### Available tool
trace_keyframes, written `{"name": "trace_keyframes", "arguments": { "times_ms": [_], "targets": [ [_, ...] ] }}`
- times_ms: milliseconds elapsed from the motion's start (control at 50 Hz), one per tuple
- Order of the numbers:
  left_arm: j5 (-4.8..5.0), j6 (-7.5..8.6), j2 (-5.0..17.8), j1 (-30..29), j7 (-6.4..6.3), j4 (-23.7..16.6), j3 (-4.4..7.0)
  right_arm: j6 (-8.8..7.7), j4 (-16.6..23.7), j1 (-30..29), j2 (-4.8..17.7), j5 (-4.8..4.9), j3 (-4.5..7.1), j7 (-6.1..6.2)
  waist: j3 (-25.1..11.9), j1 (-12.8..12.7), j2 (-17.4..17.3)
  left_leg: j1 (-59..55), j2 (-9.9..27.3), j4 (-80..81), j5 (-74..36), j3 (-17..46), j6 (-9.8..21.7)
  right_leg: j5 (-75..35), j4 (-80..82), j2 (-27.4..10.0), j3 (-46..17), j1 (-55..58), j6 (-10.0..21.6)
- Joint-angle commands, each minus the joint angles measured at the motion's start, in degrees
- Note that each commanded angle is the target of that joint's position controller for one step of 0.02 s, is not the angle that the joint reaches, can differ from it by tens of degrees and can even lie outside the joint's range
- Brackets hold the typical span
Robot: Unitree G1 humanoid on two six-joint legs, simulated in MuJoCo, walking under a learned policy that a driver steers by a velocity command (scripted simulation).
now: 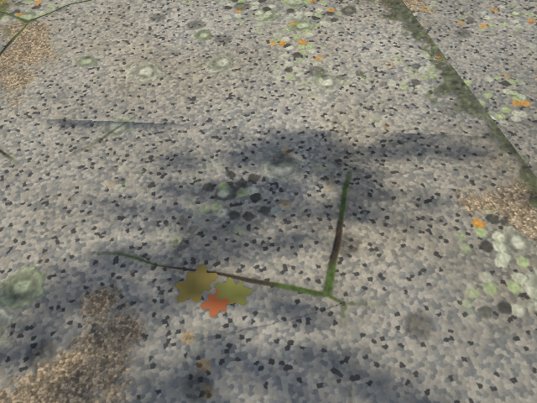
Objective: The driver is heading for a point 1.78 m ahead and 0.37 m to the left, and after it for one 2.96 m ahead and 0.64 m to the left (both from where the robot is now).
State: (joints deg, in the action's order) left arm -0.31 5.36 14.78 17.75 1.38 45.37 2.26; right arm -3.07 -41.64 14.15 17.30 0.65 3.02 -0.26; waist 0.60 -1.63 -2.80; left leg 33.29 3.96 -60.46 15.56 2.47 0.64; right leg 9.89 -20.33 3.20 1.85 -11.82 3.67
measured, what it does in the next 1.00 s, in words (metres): walks ahead, turning left: left foot, then right foot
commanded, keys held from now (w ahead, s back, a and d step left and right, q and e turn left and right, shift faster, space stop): w+q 0.46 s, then w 0.54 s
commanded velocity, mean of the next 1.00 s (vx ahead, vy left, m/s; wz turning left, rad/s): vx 0.50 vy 0.00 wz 0.31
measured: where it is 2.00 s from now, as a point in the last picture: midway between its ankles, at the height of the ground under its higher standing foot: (212, 221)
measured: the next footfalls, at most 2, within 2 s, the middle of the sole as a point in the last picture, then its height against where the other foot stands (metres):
left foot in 0.32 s outside the picture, level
right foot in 0.82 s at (292, 337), level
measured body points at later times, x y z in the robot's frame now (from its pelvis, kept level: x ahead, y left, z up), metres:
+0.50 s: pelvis +0.28 +0.08 -0.01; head +0.31 +0.09 +0.44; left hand +0.34 +0.37 -0.11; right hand +0.47 -0.16 -0.11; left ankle +0.30 +0.15 -0.74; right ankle +0.28 -0.09 -0.66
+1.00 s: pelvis +0.57 +0.08 +0.00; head +0.60 +0.08 +0.45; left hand +0.58 +0.37 -0.11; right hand +0.76 -0.14 -0.12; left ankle +0.50 +0.21 -0.66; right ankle +0.63 +0.01 -0.74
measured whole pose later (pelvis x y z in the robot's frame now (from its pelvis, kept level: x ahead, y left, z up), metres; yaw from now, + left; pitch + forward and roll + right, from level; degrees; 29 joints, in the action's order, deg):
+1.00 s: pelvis +0.57 +0.08 +0.00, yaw +19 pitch +1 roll +0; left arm -0.4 5.1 15.2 15.2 1.6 44.4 2.2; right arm -3.1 -42.2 16.4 17.2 0.6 3.0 -0.1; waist 0.7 -0.9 -2.2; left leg 28.7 2.3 -63.7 18.8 2.2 1.2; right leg 9.8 -24.0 2.7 1.6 -15.6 3.4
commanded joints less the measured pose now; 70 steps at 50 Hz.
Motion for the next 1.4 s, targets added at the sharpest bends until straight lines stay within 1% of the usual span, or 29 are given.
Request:
{"name": "trace_keyframes", "arguments": {
  "times_ms": [20,120,220,280,320,340,360,380,400,420,440,520,620,740,780,820,840,860,880,920,940,1020,1140,1240,1300,1340,1360,1380,1400],
  "targets": [
    [0.00,1.19,9.18,-2.12,-0.58,-2.84,2.33,-0.19,3.69,-0.89,2.67,-0.04,0.62,0.14,0.09,0.72,6.56,6.81,2.97,5.97,-7.52,1.87,-1.32,-10.05,12.65,-15.90,-11.07,4.12,9.60],
    [0.21,0.72,10.13,-0.08,-1.13,-0.68,2.44,-0.79,5.60,-8.27,1.11,0.42,0.13,-0.92,1.74,-2.38,6.02,4.20,1.07,20.68,-20.93,-0.20,-0.68,-13.54,13.49,-14.42,-1.73,6.19,6.67],
    [0.86,-0.92,10.99,2.76,-1.39,1.89,2.84,-0.81,9.11,-14.27,0.86,0.63,0.06,-2.60,4.00,-3.81,5.31,7.18,-0.37,26.67,-16.98,-2.05,1.70,-19.36,10.09,-17.84,1.18,15.82,5.40],
    [1.24,-2.28,13.15,1.26,-2.32,1.51,3.56,-0.59,9.99,-11.23,3.07,0.22,1.23,-3.34,0.26,-0.49,7.76,-0.02,-4.44,27.12,-8.02,-6.62,4.60,-44.99,0.01,-18.22,3.95,19.41,3.43],
    [1.07,-3.08,13.29,0.00,-3.25,0.70,3.47,-0.24,6.72,3.51,7.99,0.42,4.08,-2.61,-8.13,7.71,6.46,-21.69,-7.69,31.12,-10.76,-6.73,8.26,-50.53,-20.41,-15.39,7.13,12.30,0.48],
    [-0.71,-2.30,9.99,1.38,-3.33,-0.95,2.08,0.48,5.30,12.05,13.16,0.37,5.55,-1.28,-14.98,9.92,-2.31,-40.41,3.53,30.07,-14.03,9.88,12.55,-26.37,-39.14,-11.98,7.82,-3.36,-1.69],
    [-0.88,-0.40,4.26,5.33,-2.12,-3.16,-0.02,0.03,6.54,9.17,15.58,0.85,5.47,-1.34,-21.53,4.39,-14.16,-57.13,15.82,38.48,-5.20,42.25,24.43,21.84,-58.65,0.97,0.26,-26.61,-4.72],
    [0.79,1.71,10.26,0.30,-0.93,-3.40,1.32,-0.05,6.68,10.38,10.41,0.59,4.20,-1.37,-21.75,8.37,-6.33,-57.00,14.54,41.56,0.27,40.70,21.94,20.53,-61.08,-2.91,-8.85,-32.93,-3.60],
    [2.43,2.71,10.82,-4.88,-0.43,-5.40,1.36,-0.28,6.55,8.47,8.41,0.15,3.58,-1.18,-13.78,8.26,-3.55,-50.16,12.23,42.06,-2.53,31.95,19.48,16.16,-58.84,-5.10,-7.75,-34.89,-2.69],
    [1.64,3.08,9.63,-6.26,-0.66,-5.83,1.07,-0.46,6.80,5.03,7.96,0.07,3.34,-1.22,-8.17,5.43,3.06,-40.71,9.78,43.05,-8.51,26.17,17.79,12.31,-52.85,-7.39,-7.31,-32.97,-2.77],
    [0.17,2.78,10.13,-6.72,-1.07,-5.63,1.56,-0.54,7.43,1.90,6.41,-0.07,2.87,-1.08,-5.71,3.58,3.57,-34.31,7.94,44.03,-14.18,22.21,16.88,10.35,-47.80,-8.95,-7.06,-29.70,-3.45],
    [-0.47,0.32,7.78,-3.56,-1.13,-5.00,1.31,-0.90,7.36,-0.44,6.11,-0.42,2.48,-0.25,-3.03,0.14,0.68,-21.85,5.63,48.04,-23.76,14.83,17.40,6.08,-39.35,-10.04,-4.97,-23.45,-6.94],
    [-0.23,0.49,4.88,-13.68,-0.74,-6.98,0.03,-0.83,4.38,3.31,7.69,-0.09,2.67,0.58,-0.47,4.53,-0.48,-17.98,1.58,48.65,-18.11,7.30,12.92,-14.71,-18.54,-7.75,-3.15,-18.64,-7.48],
    [0.60,1.37,7.29,-18.76,0.52,-9.26,0.89,-0.30,0.89,7.77,8.42,0.33,2.84,0.48,1.35,5.97,-1.67,-29.08,7.26,44.05,-15.28,12.66,11.32,-11.44,-9.41,-6.26,-4.47,-20.39,-3.69],
    [0.58,1.58,8.14,-15.72,0.64,-8.78,1.39,0.22,0.46,7.16,8.70,0.25,3.01,0.61,0.63,3.92,-2.96,-31.55,7.85,40.52,-22.12,13.24,10.05,-6.79,-7.81,-5.24,-3.23,-16.55,-1.78],
    [-0.12,1.83,11.86,-2.48,0.12,-5.73,3.19,0.50,1.16,6.20,6.20,-0.37,1.90,0.68,-9.16,-2.54,-0.53,-26.91,2.34,23.37,-30.27,8.64,6.96,-9.79,-8.06,-7.66,-4.86,4.11,2.58],
    [-0.93,1.66,17.03,5.26,-0.10,-4.73,4.53,-0.20,2.29,11.77,2.42,-0.45,0.56,0.65,-18.87,-2.85,10.37,-8.60,-5.24,2.79,-13.30,3.72,2.65,-6.32,-8.25,-20.07,-24.41,26.35,10.57],
    [0.56,1.00,15.07,9.03,0.40,-2.60,4.37,-0.93,1.83,13.55,1.98,0.11,0.15,0.57,-22.11,-3.39,20.54,4.58,-9.36,-9.58,17.02,4.51,0.60,7.14,0.76,-25.70,-43.80,33.36,15.21],
    [1.42,0.76,11.29,6.38,0.34,-3.18,3.12,-1.33,2.37,8.73,7.01,1.04,1.32,0.35,-14.12,-4.33,13.31,10.76,-5.75,-14.24,15.35,7.05,1.06,16.64,2.99,-24.52,-41.16,28.25,12.56],
    [0.22,0.06,8.73,-0.63,0.08,-4.28,2.07,-1.56,4.38,0.61,6.79,0.50,1.29,0.23,-2.85,-2.35,6.18,10.69,-0.81,-9.82,6.48,3.04,1.30,10.48,5.73,-19.96,-28.08,12.93,9.73],
    [-0.26,0.20,7.42,-2.51,0.07,-4.50,1.59,-1.37,4.26,0.50,6.33,-0.17,1.59,0.29,-1.23,-0.68,6.68,8.04,1.06,-6.25,3.58,3.07,1.13,5.68,7.12,-18.10,-24.54,8.20,9.16],
    [0.26,0.85,8.30,-3.01,-0.02,-3.51,1.81,-0.42,3.47,2.20,3.12,-0.40,1.06,0.41,-0.71,1.64,7.94,4.16,2.54,1.16,-1.44,1.28,-0.62,-6.72,11.18,-15.67,-16.22,2.58,10.19],
    [1.08,0.01,10.42,0.85,-0.88,-0.81,2.42,-1.37,5.69,-8.71,0.90,-0.31,0.08,-0.22,1.25,-1.82,6.39,2.59,1.42,21.83,-18.49,-0.81,-1.72,-12.38,12.42,-13.10,-7.73,4.05,8.01],
    [1.57,-1.35,11.24,5.29,-1.17,2.06,2.73,-2.13,8.06,-15.82,1.40,0.40,0.10,-1.63,3.21,-3.71,6.52,2.74,-0.28,29.49,-18.00,-1.17,-0.21,-12.93,9.69,-16.34,-8.61,10.98,7.34],
    [1.70,-2.23,12.43,4.59,-1.63,2.76,3.25,-2.47,7.91,-13.64,3.19,0.21,0.76,-2.15,1.54,-1.10,7.63,-2.26,-1.83,32.15,-11.99,-2.10,2.17,-22.70,4.53,-17.72,-8.79,14.96,5.77],
    [1.48,-2.64,11.41,3.22,-1.89,2.43,2.76,-2.46,4.05,-0.50,7.19,-0.27,2.90,-1.48,-7.21,5.81,6.56,-22.58,-3.45,33.87,-13.39,-3.91,5.33,-34.59,-11.13,-13.40,-4.88,10.81,3.13],
    [-0.12,-2.44,8.20,3.40,-2.02,0.80,1.37,-2.18,2.26,10.11,11.46,-0.95,4.03,-0.81,-16.42,9.41,-0.31,-40.46,7.65,31.36,-15.91,8.49,9.31,-18.26,-29.25,-9.80,-2.35,-1.13,0.93],
    [0.32,-1.23,2.20,10.74,-1.50,0.33,-0.38,-1.90,1.09,11.37,14.45,-0.69,4.50,-1.15,-22.22,5.19,-15.33,-56.67,18.42,37.56,-2.99,34.34,17.90,21.13,-46.86,0.25,-3.32,-23.17,-2.20],
    [1.46,-0.22,8.38,6.67,-1.09,0.96,0.93,-1.76,1.53,11.29,8.76,-0.02,3.08,-1.14,-19.40,7.91,-8.63,-54.57,17.14,41.47,5.44,36.58,16.15,23.50,-52.47,-2.63,-9.39,-29.70,-1.71]
  ]
}}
